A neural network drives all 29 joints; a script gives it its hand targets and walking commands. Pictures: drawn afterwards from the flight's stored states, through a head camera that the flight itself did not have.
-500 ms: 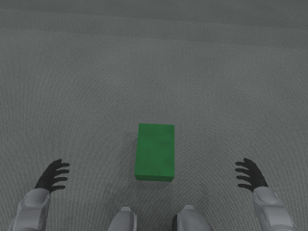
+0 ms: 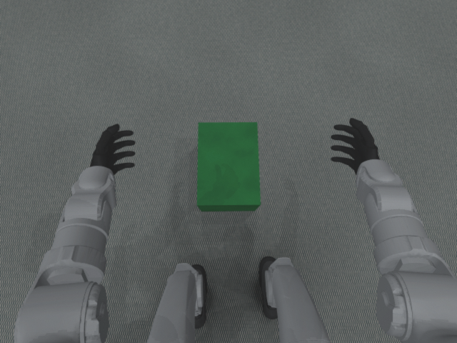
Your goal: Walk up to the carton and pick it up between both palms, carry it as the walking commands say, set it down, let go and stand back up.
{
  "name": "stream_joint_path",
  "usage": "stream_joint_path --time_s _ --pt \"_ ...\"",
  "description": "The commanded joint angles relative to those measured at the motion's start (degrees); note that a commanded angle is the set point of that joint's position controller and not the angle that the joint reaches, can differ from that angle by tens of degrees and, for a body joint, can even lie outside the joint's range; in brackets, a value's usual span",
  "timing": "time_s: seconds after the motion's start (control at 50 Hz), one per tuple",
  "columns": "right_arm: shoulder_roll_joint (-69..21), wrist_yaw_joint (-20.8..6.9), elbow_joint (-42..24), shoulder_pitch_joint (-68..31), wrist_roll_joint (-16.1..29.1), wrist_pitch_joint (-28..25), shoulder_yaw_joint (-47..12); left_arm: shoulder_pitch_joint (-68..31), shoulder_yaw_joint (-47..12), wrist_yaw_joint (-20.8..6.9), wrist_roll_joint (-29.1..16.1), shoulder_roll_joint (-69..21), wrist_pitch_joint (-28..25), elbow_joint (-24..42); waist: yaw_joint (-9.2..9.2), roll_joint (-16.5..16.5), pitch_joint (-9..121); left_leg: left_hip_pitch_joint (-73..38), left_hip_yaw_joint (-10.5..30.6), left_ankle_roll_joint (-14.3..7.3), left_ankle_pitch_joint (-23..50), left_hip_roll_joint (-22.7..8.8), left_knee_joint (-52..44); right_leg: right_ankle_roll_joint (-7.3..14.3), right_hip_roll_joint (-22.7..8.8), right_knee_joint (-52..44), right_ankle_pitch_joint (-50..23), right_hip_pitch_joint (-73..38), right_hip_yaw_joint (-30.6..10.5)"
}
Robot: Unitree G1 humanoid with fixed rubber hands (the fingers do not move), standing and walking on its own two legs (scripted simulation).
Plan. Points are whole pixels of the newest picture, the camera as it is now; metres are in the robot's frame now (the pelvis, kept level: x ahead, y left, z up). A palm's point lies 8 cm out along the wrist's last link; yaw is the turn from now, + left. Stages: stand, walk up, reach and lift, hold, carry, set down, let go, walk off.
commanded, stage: reach and lift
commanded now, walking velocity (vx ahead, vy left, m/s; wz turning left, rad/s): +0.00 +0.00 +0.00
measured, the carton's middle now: (228, 169) +0.54 +0.00 -0.59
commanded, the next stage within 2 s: none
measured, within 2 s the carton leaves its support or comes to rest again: neither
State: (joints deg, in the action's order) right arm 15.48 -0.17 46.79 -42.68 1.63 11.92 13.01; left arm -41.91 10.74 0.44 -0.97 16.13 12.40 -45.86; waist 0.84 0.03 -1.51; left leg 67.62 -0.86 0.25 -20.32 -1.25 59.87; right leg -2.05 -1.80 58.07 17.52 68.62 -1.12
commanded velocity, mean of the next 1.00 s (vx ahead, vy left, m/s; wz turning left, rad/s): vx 0.00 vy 0.00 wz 0.00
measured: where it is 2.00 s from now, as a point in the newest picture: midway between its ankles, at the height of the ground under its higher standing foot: (234, 302)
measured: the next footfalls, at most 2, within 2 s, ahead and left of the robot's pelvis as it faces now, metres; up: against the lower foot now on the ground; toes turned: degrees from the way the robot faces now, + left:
none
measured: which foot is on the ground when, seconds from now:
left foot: down 0.00-1.00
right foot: down 0.00-1.00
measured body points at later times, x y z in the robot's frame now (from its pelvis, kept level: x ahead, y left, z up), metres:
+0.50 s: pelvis +0.01 -0.01 -0.03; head +0.32 -0.01 +0.30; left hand +0.53 +0.18 -0.14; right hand +0.52 -0.20 -0.14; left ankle +0.06 +0.12 -0.65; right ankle +0.08 -0.14 -0.65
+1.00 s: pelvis -0.02 -0.01 -0.15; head +0.32 +0.00 +0.15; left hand +0.53 +0.18 -0.29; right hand +0.51 -0.20 -0.29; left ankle +0.06 +0.12 -0.65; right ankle +0.08 -0.14 -0.65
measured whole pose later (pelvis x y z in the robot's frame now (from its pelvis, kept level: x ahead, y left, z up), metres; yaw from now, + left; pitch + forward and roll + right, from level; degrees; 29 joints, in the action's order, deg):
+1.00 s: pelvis -0.02 -0.01 -0.15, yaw +0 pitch +50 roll -1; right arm 12.6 5.9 49.9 -66.2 1.2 6.7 18.1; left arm -69.6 14.7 4.1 -1.0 16.2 7.0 -53.3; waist 1.2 0.0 2.7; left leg 113.7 1.4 1.3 -28.4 -1.0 92.2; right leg -1.5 -1.5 90.3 25.7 114.5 -0.6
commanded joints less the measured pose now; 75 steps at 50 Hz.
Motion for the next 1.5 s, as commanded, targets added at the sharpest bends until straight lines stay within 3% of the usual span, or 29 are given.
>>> stream_joint_path --time_s 0.0,0.28,0.4,0.46,0.54,0.66,0.76,0.98,1.26,1.48 --pt "6.3 0.9 -3.7 -13.7 -0.2 -2.2 1.9 -14.6 2.1 0.3 0.6 6.2 -2.4 3.5 0.42 1.2 41.8 -17.8 -1.6 2.4 7.5 4.2 -7.0 -0.1 5.4 -3.8 -5.6 -17.5 4.3" --pt "2.5 3.8 -4.5 -29.3 -1.6 -5.9 4.8 -32.5 7.0 0.3 2.4 6.1 -7.2 -1.0 -0.11 -0.4 60.0 -9.6 -2.1 1.5 20.1 5.9 -1.9 -0.8 5.5 0.5 -21.9 -17.6 2.8" --pt "0.1 3.4 -5.8 -27.8 -4.0 -6.3 7.6 -32.4 8.6 -0.5 4.6 3.8 -7.6 0.2 0.66 0.5 66.0 -10.8 -1.4 1.3 29.6 5.9 -1.2 -1.0 5.8 0.9 -30.9 -17.2 3.0" --pt "-0.8 2.9 -7.3 -27.6 -5.4 -6.6 8.8 -32.0 9.4 -1.0 6.0 2.7 -7.7 1.5 0.69 0.7 65.6 -9.4 -1.1 1.4 30.7 5.8 -0.8 -1.2 5.7 1.2 -32.2 -16.1 3.0" --pt "-1.9 2.5 -8.1 -27.8 -6.6 -6.6 9.6 -32.1 10.3 -1.2 7.2 2.1 -7.9 2.4 0.32 0.6 63.2 -5.7 -1.3 1.5 27.5 5.7 0.2 -1.4 5.6 2.4 -29.9 -14.3 3.1" --pt "-2.1 2.8 -3.8 -30.3 -7.2 -6.6 10.0 -34.9 10.3 -0.6 7.4 1.7 -7.7 -1.1 0.15 1.4 55.0 2.8 -1.4 1.9 17.1 5.7 5.6 -1.2 6.1 7.6 -17.6 -2.5 4.2" --pt "-0.1 4.0 -1.0 -32.5 -6.3 -6.8 10.1 -37.6 8.8 1.0 5.5 2.6 -7.2 -3.0 0.92 2.0 57.0 7.9 -1.5 2.5 11.8 5.9 13.0 -0.6 6.7 15.4 -12.0 4.5 5.1" --pt "4.5 6.7 -4.3 -37.7 1.3 -6.1 3.4 -42.7 2.5 4.4 -1.9 7.1 -6.3 -0.2 0.53 1.9 72.2 12.6 -2.7 2.8 13.1 6.2 28.4 -0.5 6.6 30.7 -12.8 8.9 5.4" --pt "6.5 8.0 4.4 -44.0 4.4 -7.3 0.6 -49.1 -0.5 5.4 -5.1 9.3 -7.6 -8.5 0.58 1.5 60.8 25.7 -2.6 2.4 3.4 4.6 39.5 -0.2 5.1 42.7 -4.9 18.8 4.9" --pt "8.4 8.5 9.2 -49.2 8.6 -9.4 -3.5 -53.8 -4.4 5.4 -8.9 11.5 -9.6 -13.1 0.44 0.8 57.7 29.1 -1.8 2.2 3.7 3.4 47.5 -0.4 3.8 50.6 -6.1 19.8 3.8"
